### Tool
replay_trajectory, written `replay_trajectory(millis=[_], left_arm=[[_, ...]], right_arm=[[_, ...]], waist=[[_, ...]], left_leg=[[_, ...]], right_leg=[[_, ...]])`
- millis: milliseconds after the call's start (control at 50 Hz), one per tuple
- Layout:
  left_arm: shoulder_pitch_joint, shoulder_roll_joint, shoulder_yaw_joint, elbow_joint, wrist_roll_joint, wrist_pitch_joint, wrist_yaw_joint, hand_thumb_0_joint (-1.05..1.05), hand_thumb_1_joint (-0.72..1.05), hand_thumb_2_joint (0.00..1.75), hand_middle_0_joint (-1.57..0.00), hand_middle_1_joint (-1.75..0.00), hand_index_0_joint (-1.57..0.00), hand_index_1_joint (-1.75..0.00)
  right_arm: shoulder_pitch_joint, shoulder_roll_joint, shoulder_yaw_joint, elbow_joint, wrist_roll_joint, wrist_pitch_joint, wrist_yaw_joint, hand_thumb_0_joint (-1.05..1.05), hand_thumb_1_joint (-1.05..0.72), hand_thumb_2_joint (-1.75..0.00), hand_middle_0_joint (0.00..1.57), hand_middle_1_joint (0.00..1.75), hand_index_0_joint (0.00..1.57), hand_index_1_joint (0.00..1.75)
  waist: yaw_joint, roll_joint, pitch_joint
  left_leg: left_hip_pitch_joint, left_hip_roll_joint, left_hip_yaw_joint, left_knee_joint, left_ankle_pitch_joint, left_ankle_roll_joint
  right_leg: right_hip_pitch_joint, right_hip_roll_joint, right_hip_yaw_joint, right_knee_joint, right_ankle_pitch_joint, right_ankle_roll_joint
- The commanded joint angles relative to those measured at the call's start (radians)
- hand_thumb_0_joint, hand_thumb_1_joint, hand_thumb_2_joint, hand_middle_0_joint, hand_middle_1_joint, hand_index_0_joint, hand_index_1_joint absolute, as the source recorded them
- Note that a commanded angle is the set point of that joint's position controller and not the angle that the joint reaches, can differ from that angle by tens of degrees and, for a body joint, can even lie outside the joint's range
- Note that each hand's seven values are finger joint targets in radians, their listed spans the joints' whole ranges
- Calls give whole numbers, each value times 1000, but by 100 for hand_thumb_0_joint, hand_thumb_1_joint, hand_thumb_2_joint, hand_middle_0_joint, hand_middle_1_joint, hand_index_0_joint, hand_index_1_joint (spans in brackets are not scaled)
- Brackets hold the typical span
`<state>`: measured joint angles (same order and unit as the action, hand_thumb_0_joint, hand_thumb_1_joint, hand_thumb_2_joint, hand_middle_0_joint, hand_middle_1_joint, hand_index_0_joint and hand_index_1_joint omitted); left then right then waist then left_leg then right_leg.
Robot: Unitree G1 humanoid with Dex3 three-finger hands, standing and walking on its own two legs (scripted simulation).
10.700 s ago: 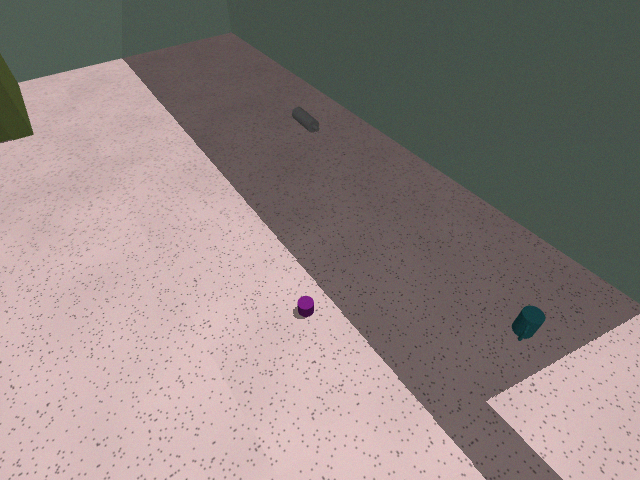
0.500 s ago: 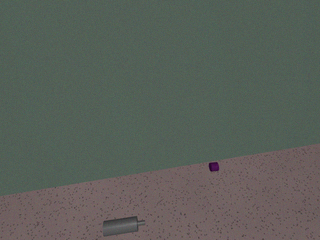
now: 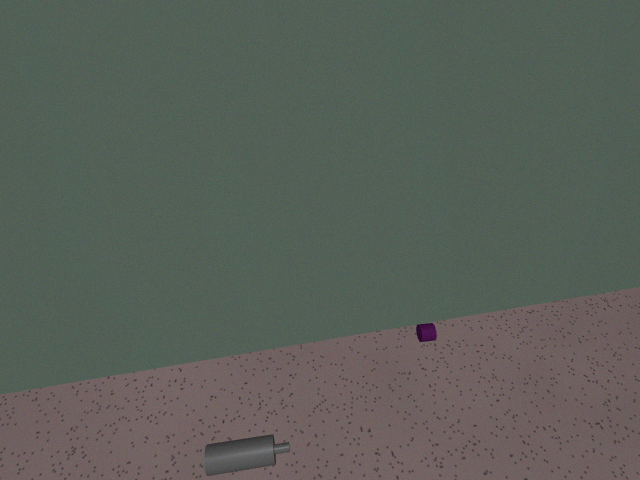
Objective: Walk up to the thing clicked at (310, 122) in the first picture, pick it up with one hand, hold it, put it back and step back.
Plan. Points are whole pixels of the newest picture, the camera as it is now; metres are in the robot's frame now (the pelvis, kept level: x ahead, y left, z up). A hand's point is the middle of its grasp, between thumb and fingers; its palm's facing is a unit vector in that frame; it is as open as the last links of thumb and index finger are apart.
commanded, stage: stand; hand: left
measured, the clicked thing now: (248, 453) +0.36 +0.21 -0.74
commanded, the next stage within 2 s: walk up in 0.88 s
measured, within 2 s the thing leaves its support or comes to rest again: neither
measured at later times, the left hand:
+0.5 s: hand out of the picture +0.07 +0.26 -0.16, palm faces -0.03 -0.94 -0.35, open 7.4 cm
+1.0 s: hand out of the picture +0.07 +0.26 -0.16, palm faces -0.01 -0.93 -0.36, open 7.4 cm
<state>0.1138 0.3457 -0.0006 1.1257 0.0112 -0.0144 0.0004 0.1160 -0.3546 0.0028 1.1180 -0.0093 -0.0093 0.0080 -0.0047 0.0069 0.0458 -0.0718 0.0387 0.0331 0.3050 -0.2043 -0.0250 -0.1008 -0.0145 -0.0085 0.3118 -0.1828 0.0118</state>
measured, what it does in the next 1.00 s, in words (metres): stands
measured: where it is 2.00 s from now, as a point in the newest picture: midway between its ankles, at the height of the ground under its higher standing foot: outside the picture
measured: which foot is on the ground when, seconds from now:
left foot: down 0.00-1.00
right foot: down 0.00-1.00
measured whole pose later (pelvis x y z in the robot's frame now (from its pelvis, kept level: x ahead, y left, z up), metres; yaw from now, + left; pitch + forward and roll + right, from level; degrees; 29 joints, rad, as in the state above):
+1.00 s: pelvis -0.02 +0.00 +0.00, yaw +0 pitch -2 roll +0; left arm 0.10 0.36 0.02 1.09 0.00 0.01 0.00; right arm 0.10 -0.36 -0.02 1.09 0.01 0.00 0.01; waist 0.00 0.00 0.09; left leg -0.12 0.03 0.03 0.36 -0.21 -0.02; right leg -0.15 -0.02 -0.01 0.37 -0.19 0.01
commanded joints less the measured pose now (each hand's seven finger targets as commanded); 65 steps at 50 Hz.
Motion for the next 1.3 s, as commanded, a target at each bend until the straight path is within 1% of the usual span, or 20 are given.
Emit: replay_trajectory(millis=[0,220,360,480,580,720,840,860,880,940,960,1060,1100,1140,1180,1200,1220,1240,1260,1280], left_arm=[[-27,218,43,-59,0,-17,12,0,90,90,-20,-30,-20,-30],[-24,220,42,-62,-2,-18,12,0,90,90,-20,-30,-20,-30],[-25,221,42,-60,-2,-17,12,0,90,90,-20,-30,-20,-30],[-18,221,42,-62,0,-18,10,0,90,90,-20,-30,-20,-30],[-13,217,39,-61,-1,-17,12,0,90,90,-20,-30,-20,-30],[-19,217,38,-62,-2,-17,13,0,90,90,-20,-30,-20,-30],[-20,221,39,-62,0,-16,12,0,90,90,-20,-30,-20,-30],[-38,253,66,-71,-9,-3,10,0,90,90,-20,-30,-20,-30],[-29,251,69,-86,-13,1,12,0,90,90,-20,-30,-20,-30],[-13,244,73,-101,-10,9,14,0,90,90,-20,-30,-20,-30],[-24,241,74,-112,-9,13,14,0,90,90,-20,-30,-20,-30],[-28,250,81,-144,-4,29,10,0,90,90,-20,-30,-20,-30],[-32,261,90,-151,-1,33,8,0,90,90,-20,-30,-20,-30],[-41,284,98,-164,3,36,6,0,90,90,-20,-30,-20,-30],[-97,309,109,-188,14,40,5,0,90,90,-20,-30,-20,-30],[-118,312,112,-203,21,42,4,0,90,90,-20,-30,-20,-30],[-130,309,114,-218,26,44,2,0,90,90,-20,-30,-20,-30],[-155,302,111,-235,29,47,1,0,90,90,-20,-30,-20,-30],[-175,284,106,-247,28,50,2,0,90,90,-20,-30,-20,-30],[-182,265,100,-252,23,52,1,0,90,90,-20,-30,-20,-30]], right_arm=[[-30,-208,-42,-60,-3,-19,-17,0,-90,-90,20,30,20,30],[-34,-207,-45,-62,-2,-17,-16,0,-90,-90,20,30,20,30],[-29,-204,-43,-61,-3,-16,-15,0,-90,-90,20,30,20,30],[-34,-211,-45,-61,-3,-19,-16,0,-90,-90,20,30,20,30],[-27,-211,-46,-58,0,-19,-16,0,-90,-90,20,30,20,30],[-26,-209,-45,-59,-3,-17,-16,0,-90,-90,20,30,20,30],[-26,-207,-45,-59,-4,-15,-14,0,-90,-90,20,30,20,30],[-36,-244,-69,-62,17,-7,-15,0,-90,-90,20,30,20,30],[-11,-242,-69,-72,21,-5,-16,0,-90,-90,20,30,20,30],[-11,-242,-82,-90,24,2,-18,0,-90,-90,20,30,20,30],[-6,-239,-85,-94,22,6,-19,0,-90,-90,20,30,20,30],[-24,-242,-97,-127,15,25,-18,0,-90,-90,20,30,20,30],[-23,-232,-100,-136,14,29,-16,0,-90,-90,20,30,20,30],[-12,-220,-100,-140,10,34,-13,0,-90,-90,20,30,20,30],[33,-201,-105,-138,7,42,-7,0,-90,-90,20,30,20,30],[62,-205,-109,-138,3,45,-4,0,-90,-90,20,30,20,30],[94,-206,-112,-139,2,47,-1,0,-90,-90,20,30,20,30],[122,-209,-118,-139,1,47,1,0,-90,-90,20,30,20,30],[152,-204,-120,-134,4,43,0,0,-90,-90,20,30,20,30],[180,-202,-120,-130,4,35,-2,0,-90,-90,20,30,20,30]], waist=[[6,-4,-77],[4,-4,-61],[2,0,-54],[7,-1,-81],[6,-9,-73],[5,-5,-57],[4,-7,-41],[3,-20,13],[3,-21,-25],[2,-14,-105],[-2,-14,-122],[1,-17,-101],[1,-35,-90],[2,-102,-69],[-8,-203,-37],[-15,-222,-26],[-19,-229,-18],[-34,-229,-19],[-51,-216,-24],[-63,-184,-35]], left_leg=[[11,108,-82,-33,215,41],[12,104,-82,-34,186,39],[-11,102,-87,-48,138,39],[12,105,-86,-35,198,44],[18,107,-89,-36,210,42],[5,104,-88,-41,183,42],[-24,98,-87,-49,121,41],[-44,96,-97,3,282,47],[-38,101,-85,28,356,53],[7,107,-74,69,415,65],[-1,106,-68,77,400,67],[-68,73,-66,132,199,82],[-84,51,-66,171,103,74],[-87,5,-39,250,-9,65],[-80,-60,-8,409,-250,53],[-77,-62,-21,469,-323,56],[-82,-58,-30,504,-345,57],[-73,-45,-48,507,-321,58],[-62,-33,-55,450,-258,56],[-60,-16,-56,321,-170,51]], right_leg=[[21,-125,80,-23,247,-28],[3,-121,80,-34,219,-28],[10,-122,85,-36,174,-27],[15,-124,83,-25,229,-28],[6,-121,74,-23,219,-26],[-6,-120,76,-30,191,-26],[-1,-123,84,-42,157,-28],[-38,-111,78,27,323,-35],[-15,-109,66,53,374,-37],[-3,-102,44,90,383,-47],[4,-105,45,97,368,-51],[-60,-124,88,113,238,-83],[-87,-147,112,85,194,-111],[-153,-201,176,35,126,-154],[-249,-280,249,-20,44,-215],[-302,-306,273,-38,-16,-233],[-323,-308,271,-39,-53,-239],[-345,-297,254,-15,-53,-230],[-342,-270,224,35,-17,-205],[-311,-227,185,116,5,-164]])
